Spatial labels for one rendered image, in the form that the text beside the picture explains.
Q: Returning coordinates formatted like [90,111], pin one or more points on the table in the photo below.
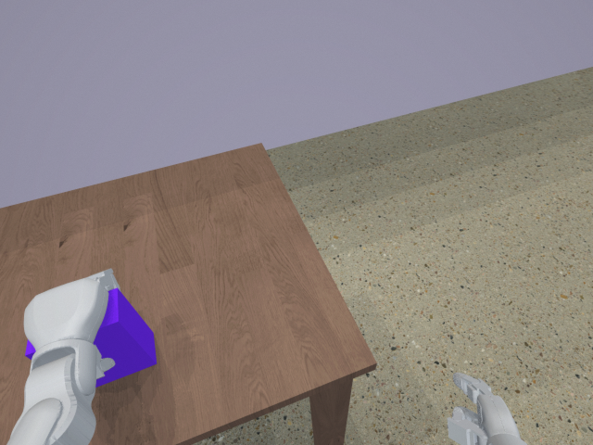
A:
[215,258]

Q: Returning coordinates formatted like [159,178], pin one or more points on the sponge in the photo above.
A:
[124,337]

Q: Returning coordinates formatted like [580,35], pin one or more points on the robot right hand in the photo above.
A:
[493,416]

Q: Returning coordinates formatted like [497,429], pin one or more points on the robot left forearm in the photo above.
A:
[58,395]

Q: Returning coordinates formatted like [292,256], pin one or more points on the robot left hand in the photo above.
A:
[71,311]

